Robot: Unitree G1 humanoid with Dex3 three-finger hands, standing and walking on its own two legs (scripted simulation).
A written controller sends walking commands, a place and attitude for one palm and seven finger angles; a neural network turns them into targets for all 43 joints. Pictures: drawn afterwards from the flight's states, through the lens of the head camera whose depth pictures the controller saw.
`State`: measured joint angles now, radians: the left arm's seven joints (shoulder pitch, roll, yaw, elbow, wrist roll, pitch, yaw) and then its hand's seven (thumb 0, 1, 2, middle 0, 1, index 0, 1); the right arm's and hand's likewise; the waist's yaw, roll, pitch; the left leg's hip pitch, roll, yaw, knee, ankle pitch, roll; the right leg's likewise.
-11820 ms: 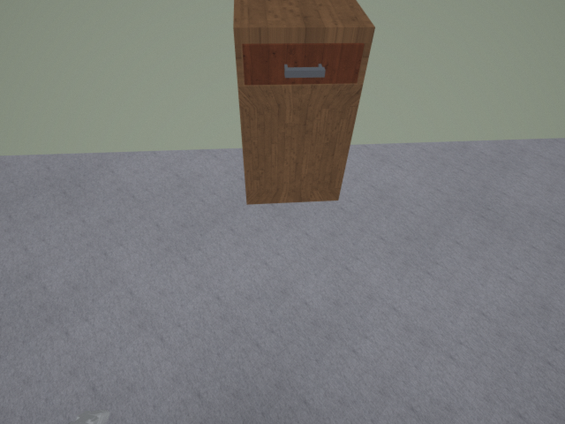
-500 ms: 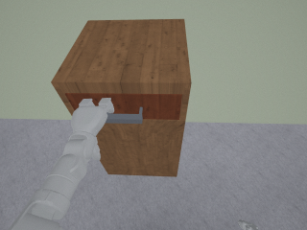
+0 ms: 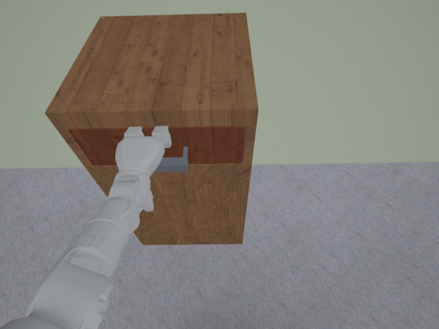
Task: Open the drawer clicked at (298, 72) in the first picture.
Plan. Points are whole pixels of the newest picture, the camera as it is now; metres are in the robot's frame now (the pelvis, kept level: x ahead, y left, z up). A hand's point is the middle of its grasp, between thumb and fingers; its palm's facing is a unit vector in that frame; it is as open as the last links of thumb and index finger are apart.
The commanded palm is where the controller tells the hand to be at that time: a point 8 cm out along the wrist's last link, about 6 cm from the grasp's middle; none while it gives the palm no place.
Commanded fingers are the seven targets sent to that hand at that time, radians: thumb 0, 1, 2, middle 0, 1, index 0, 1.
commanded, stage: move the hooked fingers above the handle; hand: left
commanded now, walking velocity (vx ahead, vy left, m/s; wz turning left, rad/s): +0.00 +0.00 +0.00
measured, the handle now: (160, 157) +0.51 +0.15 -0.04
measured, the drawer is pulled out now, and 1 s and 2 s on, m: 0.00 0.00 0.00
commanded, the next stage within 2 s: lower the fingers behind the handle in 0.82 s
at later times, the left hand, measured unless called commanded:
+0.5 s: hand (152, 166) +0.44 +0.15 +0.01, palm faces -0.02 -0.05 -1.00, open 13.8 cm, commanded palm +0.42 +0.16 +0.07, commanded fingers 0.00 -0.50 0.30 -0.30 -1.20 -0.30 -1.20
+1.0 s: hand (150, 166) +0.44 +0.15 +0.01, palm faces -0.04 -0.03 -1.00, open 13.8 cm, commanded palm +0.42 +0.15 +0.07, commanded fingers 0.00 -0.50 0.30 -0.30 -1.20 -0.30 -1.20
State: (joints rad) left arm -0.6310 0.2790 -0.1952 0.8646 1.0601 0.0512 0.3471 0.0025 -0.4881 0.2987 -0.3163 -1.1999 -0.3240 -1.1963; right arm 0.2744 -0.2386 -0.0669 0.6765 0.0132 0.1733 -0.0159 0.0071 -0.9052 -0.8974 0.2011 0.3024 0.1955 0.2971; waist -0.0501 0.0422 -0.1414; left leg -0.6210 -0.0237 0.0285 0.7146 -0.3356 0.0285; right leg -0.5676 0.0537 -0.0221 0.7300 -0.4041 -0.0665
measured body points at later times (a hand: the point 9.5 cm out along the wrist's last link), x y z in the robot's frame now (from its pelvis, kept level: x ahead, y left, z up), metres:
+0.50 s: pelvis +0.00 +0.00 +0.00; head +0.06 -0.01 +0.44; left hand +0.44 +0.15 +0.07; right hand +0.04 -0.26 -0.14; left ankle +0.00 +0.10 -0.71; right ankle -0.04 -0.08 -0.71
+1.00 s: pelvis +0.00 +0.01 +0.00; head +0.06 -0.01 +0.44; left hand +0.44 +0.15 +0.06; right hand +0.05 -0.25 -0.14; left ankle +0.00 +0.10 -0.71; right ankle -0.04 -0.08 -0.71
